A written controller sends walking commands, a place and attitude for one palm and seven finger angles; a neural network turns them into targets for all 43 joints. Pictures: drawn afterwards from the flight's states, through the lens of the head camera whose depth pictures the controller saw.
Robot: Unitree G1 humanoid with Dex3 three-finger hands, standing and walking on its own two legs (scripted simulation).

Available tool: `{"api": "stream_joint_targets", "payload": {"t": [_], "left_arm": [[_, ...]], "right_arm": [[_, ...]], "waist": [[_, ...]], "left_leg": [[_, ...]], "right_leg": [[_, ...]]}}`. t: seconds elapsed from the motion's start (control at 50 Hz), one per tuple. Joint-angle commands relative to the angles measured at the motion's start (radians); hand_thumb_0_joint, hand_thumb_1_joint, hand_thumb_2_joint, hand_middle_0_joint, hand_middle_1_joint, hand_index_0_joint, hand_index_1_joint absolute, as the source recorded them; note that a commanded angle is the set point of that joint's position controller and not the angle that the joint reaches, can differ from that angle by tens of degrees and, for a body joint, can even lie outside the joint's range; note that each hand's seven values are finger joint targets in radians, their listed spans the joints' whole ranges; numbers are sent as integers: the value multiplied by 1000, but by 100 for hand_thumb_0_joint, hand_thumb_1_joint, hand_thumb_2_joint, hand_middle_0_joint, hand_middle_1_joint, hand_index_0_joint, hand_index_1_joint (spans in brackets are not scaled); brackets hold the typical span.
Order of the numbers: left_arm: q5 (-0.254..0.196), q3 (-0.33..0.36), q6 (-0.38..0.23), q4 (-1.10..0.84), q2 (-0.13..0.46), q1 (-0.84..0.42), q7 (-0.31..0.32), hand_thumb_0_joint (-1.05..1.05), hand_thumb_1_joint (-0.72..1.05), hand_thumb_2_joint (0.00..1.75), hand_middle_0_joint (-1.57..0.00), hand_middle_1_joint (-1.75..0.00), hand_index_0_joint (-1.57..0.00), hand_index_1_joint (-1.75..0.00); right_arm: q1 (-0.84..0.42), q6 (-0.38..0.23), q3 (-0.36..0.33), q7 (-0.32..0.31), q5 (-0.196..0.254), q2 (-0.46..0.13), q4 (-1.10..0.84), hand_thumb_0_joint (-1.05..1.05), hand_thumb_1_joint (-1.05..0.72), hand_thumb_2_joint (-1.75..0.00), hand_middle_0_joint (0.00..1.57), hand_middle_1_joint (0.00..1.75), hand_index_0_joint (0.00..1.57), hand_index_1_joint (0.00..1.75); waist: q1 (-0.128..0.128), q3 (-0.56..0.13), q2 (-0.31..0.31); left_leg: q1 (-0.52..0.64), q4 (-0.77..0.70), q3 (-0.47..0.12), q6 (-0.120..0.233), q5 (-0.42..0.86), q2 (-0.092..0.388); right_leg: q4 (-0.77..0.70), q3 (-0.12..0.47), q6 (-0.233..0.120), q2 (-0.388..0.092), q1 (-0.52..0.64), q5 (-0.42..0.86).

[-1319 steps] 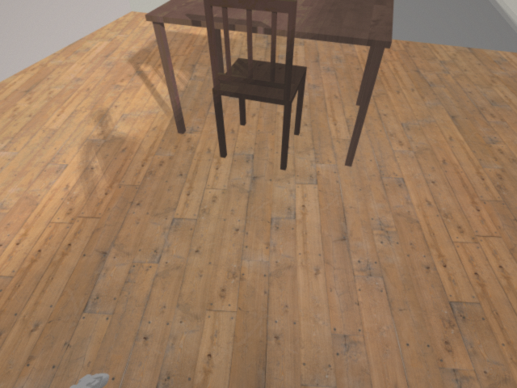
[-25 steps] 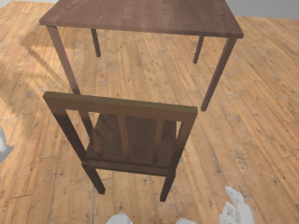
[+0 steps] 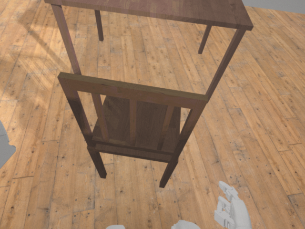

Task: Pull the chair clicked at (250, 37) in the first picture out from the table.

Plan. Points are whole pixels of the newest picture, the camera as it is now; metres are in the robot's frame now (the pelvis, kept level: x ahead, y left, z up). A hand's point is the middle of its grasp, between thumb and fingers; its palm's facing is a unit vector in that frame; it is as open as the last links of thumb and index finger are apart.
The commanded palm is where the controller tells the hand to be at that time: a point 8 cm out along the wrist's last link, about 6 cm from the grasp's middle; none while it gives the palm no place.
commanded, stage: stop stepping back and stand still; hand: left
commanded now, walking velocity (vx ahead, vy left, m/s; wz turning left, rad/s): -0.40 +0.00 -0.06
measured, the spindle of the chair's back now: (133, 125) +0.44 +0.10 -0.08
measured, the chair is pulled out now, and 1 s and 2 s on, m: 0.61 0.61 0.61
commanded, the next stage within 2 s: let the arm hang, fingers relaxed in 0.72 s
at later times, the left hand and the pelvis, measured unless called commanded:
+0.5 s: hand (20, 178) +0.17 +0.24 +0.17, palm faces +0.36 -0.81 -0.46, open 7.4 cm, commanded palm +0.11 +0.28 +0.18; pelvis -0.05 -0.01 +0.00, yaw -4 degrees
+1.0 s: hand (78, 226) +0.13 +0.20 -0.09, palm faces +0.02 -0.95 -0.32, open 7.4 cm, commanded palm none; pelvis -0.05 -0.01 -0.01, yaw -3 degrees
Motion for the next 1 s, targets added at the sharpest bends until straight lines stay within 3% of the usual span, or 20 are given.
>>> {"api": "stream_joint_targets", "payload": {"t": [0.0,0.04,0.08,0.12,0.14,0.16,0.18,0.2,0.26,0.3,0.32,0.38,0.64,0.78,0.8,0.82,0.84,0.88,0.94,0.98], "left_arm": [[1,152,-63,-153,202,24,5,0,90,90,-20,-30,-20,-30],[-8,168,-34,-86,209,72,-3,0,90,90,-20,-30,-20,-30],[-14,182,-22,-65,230,79,-9,0,90,90,-20,-30,-20,-30],[-21,197,-16,-40,260,112,-5,0,90,90,-20,-30,-20,-30],[-23,207,-13,-17,288,111,5,0,90,90,-20,-30,-20,-30],[-37,178,14,-6,255,142,5,0,90,90,-20,-30,-20,-30],[-39,166,27,-34,253,157,10,0,90,90,-20,-30,-20,-30],[-34,201,33,-4,278,187,23,0,90,90,-20,-30,-20,-30],[-14,159,17,-54,255,138,34,0,90,90,-20,-30,-20,-30],[-4,142,-2,-86,265,82,35,0,90,90,-20,-30,-20,-30],[1,137,-7,-94,257,77,33,0,90,90,-20,-30,-20,-30],[23,115,-13,-71,230,47,26,0,90,90,-20,-30,-20,-30],[25,63,-7,-6,183,-27,22,0,90,90,-20,-30,-20,-30],[18,55,15,-13,179,-45,22,0,90,90,-20,-30,-20,-30],[98,-400,137,762,-17,-78,-112,0,90,90,-20,-30,-20,-30],[101,-342,242,795,-64,-65,-144,0,90,90,-20,-30,-20,-30],[97,-357,275,783,-94,-55,-150,0,90,90,-20,-30,-20,-30],[90,-379,283,874,-94,-111,-152,0,90,90,-20,-30,-20,-30],[93,-394,281,1025,-59,-179,-145,0,90,90,-20,-30,-20,-30],[87,-405,286,1132,-48,-202,-142,0,90,90,-20,-30,-20,-30]], "right_arm": [[-24,-32,-66,-16,-3,-177,-98,0,-90,-90,20,30,20,30],[-23,-9,-62,-14,3,-182,-123,0,-90,-90,20,30,20,30],[-19,15,-59,-15,20,-194,-140,0,-90,-90,20,30,20,30],[7,37,-47,-14,36,-177,-153,0,-90,-90,20,30,20,30],[6,46,-43,-19,43,-160,-163,0,-90,-90,20,30,20,30],[23,59,-61,-25,55,-164,-172,0,-90,-90,20,30,20,30],[-16,67,-63,-31,61,-171,-193,0,-90,-90,20,30,20,30],[-29,74,-53,-38,58,-164,-183,0,-90,-90,20,30,20,30],[-53,59,-29,-55,44,-165,-171,0,-90,-90,20,30,20,30],[-53,30,-43,-70,40,-197,-169,0,-90,-90,20,30,20,30],[-37,17,-49,-72,39,-204,-165,0,-90,-90,20,30,20,30],[-28,-2,-43,-70,40,-194,-151,0,-90,-90,20,30,20,30],[-16,-8,-37,-58,32,-182,-136,0,-90,-90,20,30,20,30],[-35,3,-25,-61,27,-172,-140,0,-90,-90,20,30,20,30],[-41,-60,-63,31,23,-263,88,0,-90,-90,20,30,20,30],[44,52,-57,35,4,-232,107,0,-90,-90,20,30,20,30],[49,86,-41,30,5,-190,78,0,-90,-90,20,30,20,30],[22,121,-20,26,-8,-176,70,0,-90,-90,20,30,20,30],[47,153,-14,22,-17,-184,72,0,-90,-90,20,30,20,30],[61,164,-13,18,-14,-196,98,0,-90,-90,20,30,20,30]], "waist": [[-44,-197,315],[-42,-204,287],[-34,-206,192],[-48,-249,7],[-59,-249,-95],[-55,-285,-313],[-45,-256,-310],[-52,-258,-239],[-58,-196,-60],[-43,-132,35],[-33,-136,33],[-35,-78,209],[-39,-106,40],[-36,-132,57],[-83,-74,22],[-53,-155,33],[-49,-145,40],[-29,-128,31],[-31,-167,-194],[-33,-188,-176]], "left_leg": [[275,-95,-159,70,674,217],[215,-79,-156,57,454,212],[111,-35,-129,34,192,157],[26,59,-50,8,-48,57],[-42,122,-15,-12,-176,6],[-22,202,-41,-28,-174,-67],[-17,222,-72,-22,-169,-63],[-2,162,-69,-14,-145,-62],[53,-117,-82,15,-59,-57],[11,-200,-161,41,-25,-17],[20,-197,-169,44,40,-7],[-58,-274,-206,55,-166,14],[10,-222,-144,29,-109,-14],[53,-227,-138,27,-29,-11],[62,-77,-131,16,271,-17],[52,-78,-133,24,339,-5],[38,-83,-136,24,282,-4],[-44,-116,-190,47,164,3],[10,-63,-174,40,222,-40],[69,-70,-174,39,296,-40]], "right_leg": [[-325,-25,-9,-35,6,48],[-473,-36,7,-47,104,121],[-622,-54,13,-61,252,291],[-628,24,-29,-169,338,417],[-608,143,-71,-272,323,488],[-635,243,-121,-307,287,402],[-659,238,-140,-333,258,330],[-644,214,-134,-321,253,284],[-556,91,-53,-209,241,175],[-531,54,-20,-140,259,163],[-526,59,-16,-123,278,206],[-525,9,-7,-85,279,107],[-625,50,-11,-86,295,196],[-633,52,-7,-87,326,265],[-483,-33,-18,-102,154,379],[-472,7,-4,-125,186,399],[-465,-16,1,-111,180,328],[-460,-10,2,-102,197,227],[-479,28,-32,-137,246,331],[-471,20,-36,-138,257,357]]}}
